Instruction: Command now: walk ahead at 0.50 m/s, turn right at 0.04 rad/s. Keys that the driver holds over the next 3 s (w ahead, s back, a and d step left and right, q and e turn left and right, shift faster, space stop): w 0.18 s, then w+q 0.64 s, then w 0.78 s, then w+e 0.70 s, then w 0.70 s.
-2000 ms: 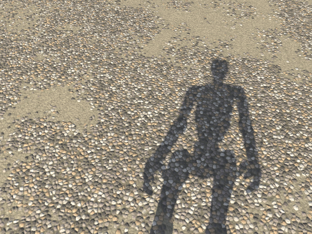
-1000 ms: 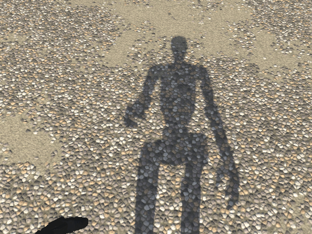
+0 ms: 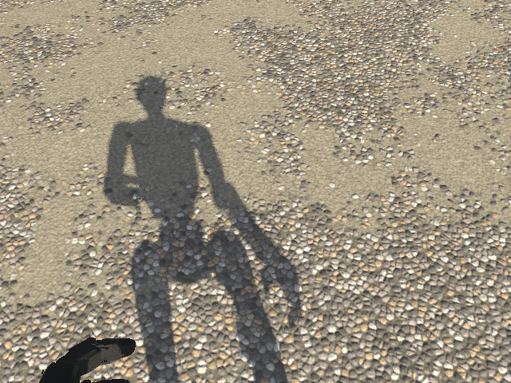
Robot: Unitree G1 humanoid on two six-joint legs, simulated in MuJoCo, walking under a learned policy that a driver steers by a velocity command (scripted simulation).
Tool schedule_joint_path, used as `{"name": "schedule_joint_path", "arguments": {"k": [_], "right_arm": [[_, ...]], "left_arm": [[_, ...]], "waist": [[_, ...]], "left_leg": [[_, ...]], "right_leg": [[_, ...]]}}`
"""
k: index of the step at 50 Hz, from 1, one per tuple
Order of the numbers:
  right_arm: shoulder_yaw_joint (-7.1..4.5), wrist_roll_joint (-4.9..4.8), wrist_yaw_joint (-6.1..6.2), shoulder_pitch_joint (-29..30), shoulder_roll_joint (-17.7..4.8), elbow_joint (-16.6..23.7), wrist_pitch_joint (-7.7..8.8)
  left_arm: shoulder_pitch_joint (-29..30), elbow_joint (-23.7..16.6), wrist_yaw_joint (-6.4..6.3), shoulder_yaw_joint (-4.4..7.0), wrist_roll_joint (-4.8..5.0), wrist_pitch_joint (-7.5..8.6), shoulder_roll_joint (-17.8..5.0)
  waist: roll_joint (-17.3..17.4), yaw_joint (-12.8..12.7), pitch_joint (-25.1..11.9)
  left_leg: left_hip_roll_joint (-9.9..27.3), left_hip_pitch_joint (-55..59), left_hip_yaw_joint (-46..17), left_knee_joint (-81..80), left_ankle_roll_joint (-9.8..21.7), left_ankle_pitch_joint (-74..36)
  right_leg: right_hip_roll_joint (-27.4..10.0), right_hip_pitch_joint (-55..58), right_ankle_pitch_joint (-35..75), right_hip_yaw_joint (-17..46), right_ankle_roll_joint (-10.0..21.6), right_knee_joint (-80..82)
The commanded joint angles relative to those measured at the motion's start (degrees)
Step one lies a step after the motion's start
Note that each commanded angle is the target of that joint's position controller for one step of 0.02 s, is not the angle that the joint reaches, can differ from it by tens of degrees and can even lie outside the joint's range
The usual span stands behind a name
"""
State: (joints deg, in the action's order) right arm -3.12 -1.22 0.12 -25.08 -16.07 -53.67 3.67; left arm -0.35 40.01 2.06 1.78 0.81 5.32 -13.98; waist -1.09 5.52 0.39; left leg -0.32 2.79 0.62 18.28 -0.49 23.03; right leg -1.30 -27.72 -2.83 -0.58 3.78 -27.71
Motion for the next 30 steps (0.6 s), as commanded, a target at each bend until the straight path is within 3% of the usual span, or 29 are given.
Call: {"name": "schedule_joint_path", "arguments": {"k": [1, 2, 3, 4, 5, 6, 8, 11, 17, 22, 24, 25, 26, 27, 28, 29, 30], "right_arm": [[-0.01, 1.42, 0.47, 0.4, -4.59, 5.56, 0.87], [1.18, 0.98, 0.13, -3.83, -0.89, 5.01, 2.1], [-0.41, -0.56, -0.25, 0.81, -7.03, 5.51, 2.86], [-0.8, -1.06, -0.38, 5.5, -8.42, 6.99, 3.23], [-0.86, -0.3, -0.12, 7.75, -7.83, 7.24, 3.18], [-1.1, 0.42, 0.01, 7.95, -7.13, 7.24, 2.71], [-0.88, 0.49, 0.0, 5.85, -4.72, 6.72, 1.42], [-0.82, 0.63, 0.22, 8.61, -3.88, 7.78, 0.28], [-0.19, 0.18, -0.99, 18.62, -2.38, 10.85, 0.74], [0.34, -0.02, -2.75, 25.88, -1.85, 15.25, 0.82], [0.18, -0.01, -3.66, 26.61, -2.3, 16.84, 0.84], [-0.2, 0.04, -3.95, 25.5, -3.06, 17.27, 0.78], [-0.85, 0.14, -4.03, 22.84, -4.24, 17.21, 0.59], [-2.07, 0.09, -3.93, 16.52, -6.27, 16.07, 0.43], [-3.9, -0.05, -3.23, 7.4, -9.64, 14.07, 0.26], [-5.91, 0.44, -2.06, -0.01, -16.4, 13.19, -0.25], [-5.21, -0.19, -2.04, 1.1, -15.97, 14.01, 0.04]], "left_arm": [[-23.58, 2.31, -1.08, 5.63, -1.3, 0.16, -16.11], [-25.72, 3.34, -0.69, 5.44, -0.7, -0.27, -16.31], [-23.74, 3.23, -0.64, 4.11, -0.08, -0.3, -11.64], [-19.1, 2.53, -0.66, 3.47, 0.17, -0.27, -10.14], [-15.24, 1.98, -0.49, 3.04, -0.39, -0.21, -8.89], [-12.74, 1.68, -0.25, 2.66, -0.94, -0.03, -7.42], [-11.44, 2.19, -0.07, 2.61, -1.11, 0.57, -6.67], [-12.93, 4.06, -0.63, 3.17, -1.16, 1.33, -8.27], [-16.59, 6.97, -1.91, 3.31, -1.24, 1.16, -9.76], [-20.6, 9.72, -2.32, 3.52, -0.64, -0.34, -10.33], [-20.28, 9.88, -2.66, 3.75, -0.39, -1.33, -11.03], [-19.39, 9.51, -2.97, 3.95, -0.36, -1.77, -11.89], [-18.87, 9.12, -3.38, 4.2, -0.36, -2.24, -12.82], [-18.26, 8.76, -3.8, 4.28, -0.47, -2.83, -13.28], [-17.79, 8.07, -4.24, 4.01, -0.44, -2.96, -12.95], [-21.23, 5.57, -3.96, 2.44, -1.57, -1.75, -8.66], [-22.45, 4.73, -2.71, 0.73, -1.97, 0.64, -4.74]], "waist": [[-4.84, -12.52, -17.55], [-15.61, -10.99, -22.91], [-9.66, -11.81, -15.93], [-6.89, -10.57, -8.43], [-2.95, -8.87, -4.84], [-2.66, -6.95, -2.53], [-4.21, -4.56, -2.2], [-2.7, -4.25, -0.23], [-1.31, -8.06, 2.46], [-0.48, -10.61, 4.64], [-1.31, -9.88, 4.18], [-2.39, -8.73, 2.73], [-3.84, -7.02, 0.15], [-4.21, -3.45, -3.7], [-2.53, 1.23, -8.49], [7.81, 1.57, -16.25], [13.81, -1.22, -22.91]], "left_leg": [[4.06, -26.16, 0.78, 36.44, 3.09, -25.61], [-2.39, -40.53, -3.93, 49.47, 1.76, 10.58], [1.2, -46.79, -7.3, 54.95, 2.48, 9.47], [3.91, -48.31, -5.38, 53.98, 3.06, 3.51], [6.04, -45.91, -4.41, 51.32, 2.8, -1.47], [7.59, -43.0, -4.49, 48.47, 2.47, -4.56], [8.78, -38.1, -4.51, 45.84, 1.74, -7.48], [9.26, -41.27, -4.47, 40.68, 0.32, -13.78], [6.52, -41.13, -3.46, 22.92, 1.12, -30.41], [5.05, -45.54, -1.63, 16.29, 3.02, -26.64], [3.77, -44.81, 0.55, 15.24, 4.36, -21.02], [2.15, -41.66, 2.46, 15.18, 5.29, -17.94], [0.0, -36.83, 4.47, 15.74, 6.33, -14.97], [-2.37, -28.3, 5.77, 14.83, 7.75, -14.37], [-2.76, -13.48, 3.26, 11.78, 10.17, -18.04], [11.03, 9.92, -19.28, 12.41, 17.95, -18.22], [20.83, 21.46, -47.3, 2.55, 26.02, -13.34]], "right_leg": [[-14.46, 43.77, -0.73, 18.97, 9.82, -1.33], [-21.76, 51.92, -10.75, 40.2, 15.21, 7.05], [-19.64, 46.93, -17.24, 37.78, 12.94, 9.47], [-17.79, 38.38, -14.4, 29.82, 10.98, 10.98], [-15.45, 30.63, -9.47, 24.47, 10.14, 12.76], [-13.41, 24.84, -5.0, 20.36, 9.66, 14.74], [-11.49, 19.16, -1.13, 15.88, 9.92, 17.95], [-11.33, 17.88, 4.23, 10.2, 10.5, 20.45], [-9.92, 20.69, 6.24, -0.06, 6.85, 22.19], [-13.36, 32.09, 10.72, -3.21, 5.8, 18.89], [-14.36, 35.54, 19.79, -4.5, 4.73, 14.83], [-14.29, 36.21, 29.71, -5.55, 3.97, 11.33], [-14.09, 36.58, 40.55, -6.51, 3.21, 6.21], [-13.15, 35.21, 47.49, -7.93, 2.13, -2.73], [-11.0, 27.62, 43.08, -9.28, 0.06, -15.51], [-5.24, 5.44, 18.05, -9.95, -3.18, -37.34], [5.42, -11.43, -29.46, 0.45, -4.87, -51.63]]}}
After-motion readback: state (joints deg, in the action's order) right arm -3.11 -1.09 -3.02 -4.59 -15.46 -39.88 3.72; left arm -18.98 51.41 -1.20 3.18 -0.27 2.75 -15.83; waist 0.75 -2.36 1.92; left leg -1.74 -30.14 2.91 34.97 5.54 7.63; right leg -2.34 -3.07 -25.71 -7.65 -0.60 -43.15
